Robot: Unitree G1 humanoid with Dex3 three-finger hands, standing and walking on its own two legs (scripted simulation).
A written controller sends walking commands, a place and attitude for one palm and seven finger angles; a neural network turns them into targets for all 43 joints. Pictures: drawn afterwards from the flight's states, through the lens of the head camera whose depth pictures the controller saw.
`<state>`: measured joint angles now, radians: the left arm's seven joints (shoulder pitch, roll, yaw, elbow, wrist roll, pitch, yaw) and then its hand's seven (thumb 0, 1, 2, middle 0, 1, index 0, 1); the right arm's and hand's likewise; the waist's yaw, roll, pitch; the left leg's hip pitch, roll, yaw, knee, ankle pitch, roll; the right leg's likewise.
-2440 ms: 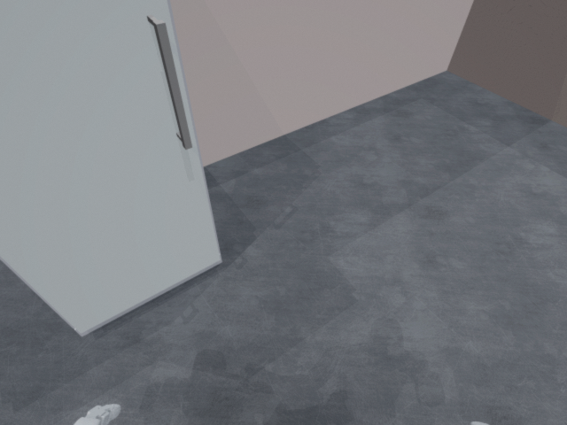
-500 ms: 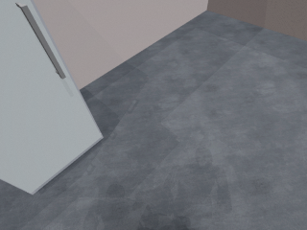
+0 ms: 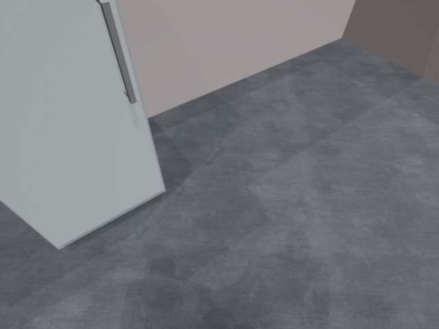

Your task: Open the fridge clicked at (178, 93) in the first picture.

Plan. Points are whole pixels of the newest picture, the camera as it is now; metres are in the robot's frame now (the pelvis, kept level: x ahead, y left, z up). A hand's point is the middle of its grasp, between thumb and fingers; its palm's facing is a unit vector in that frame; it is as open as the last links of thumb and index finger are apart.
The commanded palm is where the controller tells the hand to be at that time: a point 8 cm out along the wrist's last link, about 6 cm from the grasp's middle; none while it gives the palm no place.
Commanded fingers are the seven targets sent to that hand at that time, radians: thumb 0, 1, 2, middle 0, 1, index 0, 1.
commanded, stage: turn to face it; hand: right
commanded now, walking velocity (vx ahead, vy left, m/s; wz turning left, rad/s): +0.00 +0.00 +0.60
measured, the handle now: (117, 56) +0.77 +0.33 +0.08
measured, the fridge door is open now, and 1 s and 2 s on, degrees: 0 0 0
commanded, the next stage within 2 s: take the last steps up to it in 0.98 s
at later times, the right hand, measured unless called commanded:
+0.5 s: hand out of the picture +0.13 -0.18 -0.18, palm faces -0.20 +0.96 -0.22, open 7.4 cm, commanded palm none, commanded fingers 0.00 -0.90 -0.90 0.20 0.30 0.20 0.30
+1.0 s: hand (285, 309) +0.20 -0.13 -0.16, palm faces -0.53 +0.82 -0.22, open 7.4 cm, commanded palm none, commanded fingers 0.00 -0.90 -0.90 0.20 0.30 0.20 0.30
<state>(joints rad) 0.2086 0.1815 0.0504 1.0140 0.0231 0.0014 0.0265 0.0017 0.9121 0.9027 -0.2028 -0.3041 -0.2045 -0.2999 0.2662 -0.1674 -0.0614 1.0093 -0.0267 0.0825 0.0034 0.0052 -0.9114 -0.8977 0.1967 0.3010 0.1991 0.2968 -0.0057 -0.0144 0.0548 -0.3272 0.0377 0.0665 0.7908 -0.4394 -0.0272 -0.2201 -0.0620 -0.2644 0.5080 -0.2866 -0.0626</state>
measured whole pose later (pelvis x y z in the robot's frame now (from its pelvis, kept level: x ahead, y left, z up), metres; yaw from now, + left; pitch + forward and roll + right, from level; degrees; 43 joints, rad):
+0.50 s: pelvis +0.01 +0.00 -0.01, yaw +15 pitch +2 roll +2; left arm 0.14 0.22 0.05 0.92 0.01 0.02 0.02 0.00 0.91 0.90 -0.20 -0.30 -0.20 -0.30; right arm 0.20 -0.23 -0.07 0.92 -0.03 0.04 0.00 0.00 -0.91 -0.90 0.20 0.30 0.20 0.30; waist -0.03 0.01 0.06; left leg -0.29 -0.08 -0.10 0.53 -0.27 0.01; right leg -0.35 -0.05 -0.03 0.68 -0.37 0.08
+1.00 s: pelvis +0.01 -0.02 +0.00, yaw +32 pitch +0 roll +1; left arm 0.29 0.19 0.06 0.99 0.03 0.01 0.02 0.00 0.90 0.90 -0.20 -0.30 -0.20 -0.30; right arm 0.14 -0.20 -0.07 0.93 -0.03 0.07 0.02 0.01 -0.91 -0.90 0.19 0.30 0.20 0.30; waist 0.04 -0.02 0.08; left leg -0.32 0.04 0.08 0.72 -0.39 -0.04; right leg -0.21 -0.13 -0.31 0.56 -0.33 -0.02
